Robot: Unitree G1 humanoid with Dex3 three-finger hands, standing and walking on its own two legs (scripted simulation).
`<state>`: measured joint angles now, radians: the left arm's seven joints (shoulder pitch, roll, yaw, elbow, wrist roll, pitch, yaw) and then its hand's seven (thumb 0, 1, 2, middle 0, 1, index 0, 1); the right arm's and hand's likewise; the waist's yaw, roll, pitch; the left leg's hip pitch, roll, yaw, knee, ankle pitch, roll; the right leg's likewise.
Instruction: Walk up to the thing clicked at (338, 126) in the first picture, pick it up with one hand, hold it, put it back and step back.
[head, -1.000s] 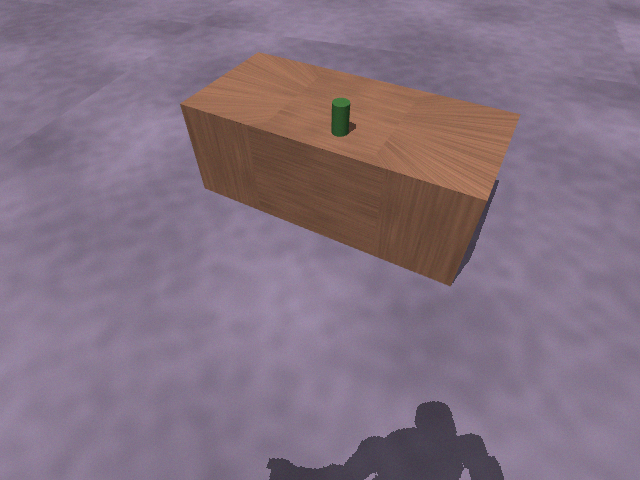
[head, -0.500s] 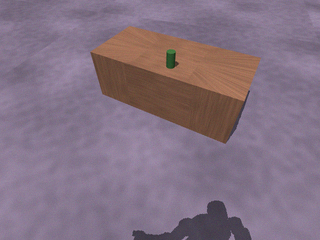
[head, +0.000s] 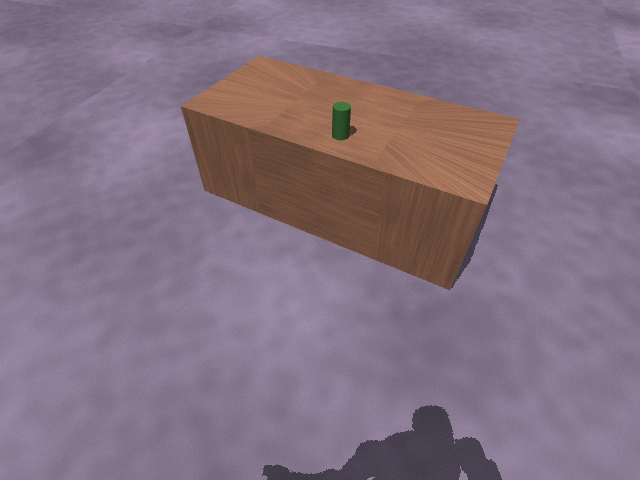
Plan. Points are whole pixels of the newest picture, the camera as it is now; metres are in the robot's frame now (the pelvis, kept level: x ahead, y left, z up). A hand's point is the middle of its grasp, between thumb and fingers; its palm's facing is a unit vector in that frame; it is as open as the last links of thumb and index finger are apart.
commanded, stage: stand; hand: left
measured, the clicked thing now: (341, 121) +1.30 -0.10 -0.27
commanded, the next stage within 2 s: walk up in 0.12 s
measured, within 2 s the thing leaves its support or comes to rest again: neither
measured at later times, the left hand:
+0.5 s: hand (163, 477) +0.18 +0.23 -0.15, palm faces -0.14 -0.88 -0.46, open 7.3 cm
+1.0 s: hand (206, 311) +0.46 +0.22 -0.17, palm faces -0.38 -0.83 -0.40, open 7.3 cm
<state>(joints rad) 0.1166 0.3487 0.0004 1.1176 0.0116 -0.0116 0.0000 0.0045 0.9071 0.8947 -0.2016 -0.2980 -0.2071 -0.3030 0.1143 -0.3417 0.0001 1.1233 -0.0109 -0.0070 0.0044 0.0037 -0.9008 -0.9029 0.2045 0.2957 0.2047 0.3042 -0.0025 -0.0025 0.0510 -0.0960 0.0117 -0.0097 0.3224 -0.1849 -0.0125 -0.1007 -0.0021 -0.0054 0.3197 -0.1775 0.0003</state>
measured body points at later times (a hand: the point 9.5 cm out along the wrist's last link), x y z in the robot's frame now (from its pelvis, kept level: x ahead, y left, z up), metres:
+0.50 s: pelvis +0.08 -0.06 -0.04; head +0.07 -0.09 +0.41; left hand +0.19 +0.27 -0.12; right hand +0.08 -0.41 -0.16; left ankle +0.01 +0.10 -0.72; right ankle +0.10 -0.19 -0.75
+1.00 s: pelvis +0.32 -0.03 -0.03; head +0.35 -0.02 +0.42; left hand +0.48 +0.26 -0.15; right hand +0.29 -0.37 -0.12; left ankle +0.41 +0.05 -0.75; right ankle +0.18 -0.15 -0.66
